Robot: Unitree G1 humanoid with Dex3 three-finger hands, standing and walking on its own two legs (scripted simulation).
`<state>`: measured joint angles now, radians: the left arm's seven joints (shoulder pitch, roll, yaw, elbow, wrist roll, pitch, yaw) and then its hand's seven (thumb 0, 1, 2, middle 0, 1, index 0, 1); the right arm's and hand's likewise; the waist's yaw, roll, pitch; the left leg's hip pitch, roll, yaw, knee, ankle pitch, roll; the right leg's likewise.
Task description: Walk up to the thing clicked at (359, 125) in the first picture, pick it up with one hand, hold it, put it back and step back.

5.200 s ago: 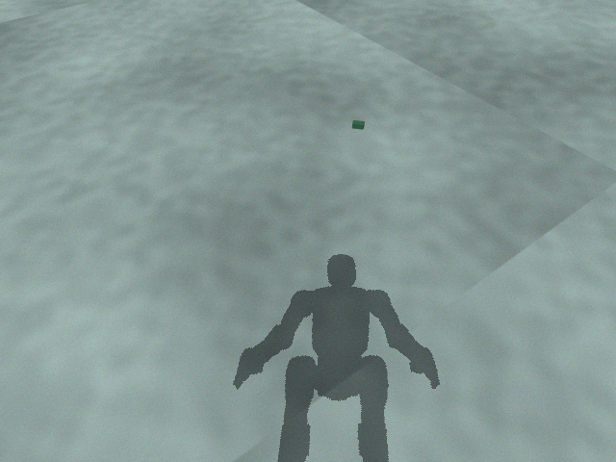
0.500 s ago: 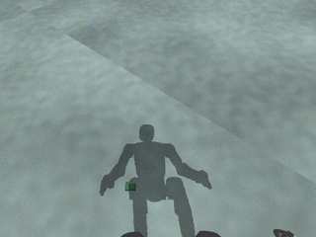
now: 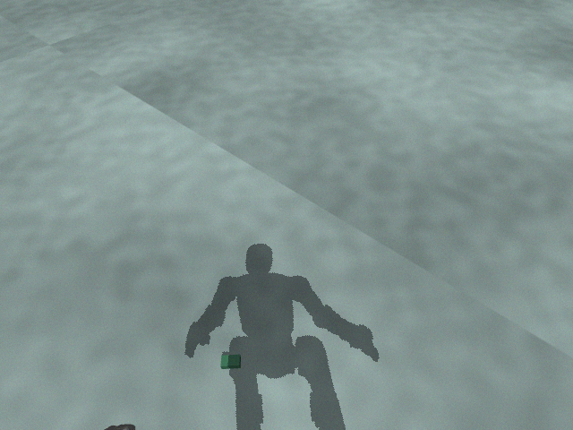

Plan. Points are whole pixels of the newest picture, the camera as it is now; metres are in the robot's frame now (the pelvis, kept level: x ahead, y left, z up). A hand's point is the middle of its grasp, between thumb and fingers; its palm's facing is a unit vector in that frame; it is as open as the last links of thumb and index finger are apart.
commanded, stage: walk up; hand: left
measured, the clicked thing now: (230, 361) +0.45 +0.23 -0.77
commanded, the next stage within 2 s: stand in 0.48 s
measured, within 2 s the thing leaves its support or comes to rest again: neither
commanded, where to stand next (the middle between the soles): +0.08 -0.01 m, yaw +1 degrees
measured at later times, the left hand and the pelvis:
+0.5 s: hand out of the picture +0.08 +0.25 -0.16, palm faces +0.00 -0.94 -0.33, open 7.4 cm; pelvis +0.01 +0.00 +0.00, yaw +0 degrees
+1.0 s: hand out of the picture +0.10 +0.25 -0.15, palm faces -0.01 -0.94 -0.35, open 7.4 cm; pelvis +0.02 -0.01 +0.00, yaw +1 degrees
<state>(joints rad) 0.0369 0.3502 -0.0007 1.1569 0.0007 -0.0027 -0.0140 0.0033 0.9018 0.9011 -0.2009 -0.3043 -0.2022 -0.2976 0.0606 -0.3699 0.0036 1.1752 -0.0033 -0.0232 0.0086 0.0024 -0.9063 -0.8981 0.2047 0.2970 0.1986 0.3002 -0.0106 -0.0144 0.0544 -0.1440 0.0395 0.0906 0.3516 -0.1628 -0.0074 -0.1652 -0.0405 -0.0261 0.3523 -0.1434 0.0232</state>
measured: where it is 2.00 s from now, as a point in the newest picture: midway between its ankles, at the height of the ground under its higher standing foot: outside the picture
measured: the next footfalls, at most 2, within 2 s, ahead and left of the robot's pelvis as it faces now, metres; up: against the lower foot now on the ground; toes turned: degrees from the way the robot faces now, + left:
none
